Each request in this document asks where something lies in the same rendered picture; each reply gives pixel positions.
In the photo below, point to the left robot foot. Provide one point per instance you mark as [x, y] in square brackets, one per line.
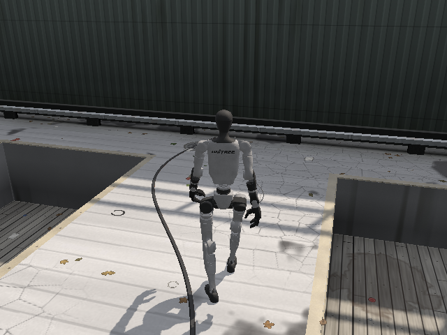
[214, 298]

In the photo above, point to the left robot upper arm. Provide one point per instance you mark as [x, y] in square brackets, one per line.
[199, 157]

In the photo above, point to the robot right forearm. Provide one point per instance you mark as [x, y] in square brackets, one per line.
[253, 193]

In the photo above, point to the robot left thigh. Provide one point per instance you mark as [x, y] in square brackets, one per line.
[206, 222]

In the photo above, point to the robot left hand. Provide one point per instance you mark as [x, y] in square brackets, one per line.
[197, 192]

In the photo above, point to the right robot upper arm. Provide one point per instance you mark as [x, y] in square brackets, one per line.
[247, 158]

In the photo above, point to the robot left forearm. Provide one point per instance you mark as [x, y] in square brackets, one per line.
[193, 182]

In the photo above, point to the robot right hand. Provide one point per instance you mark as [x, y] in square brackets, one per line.
[255, 220]

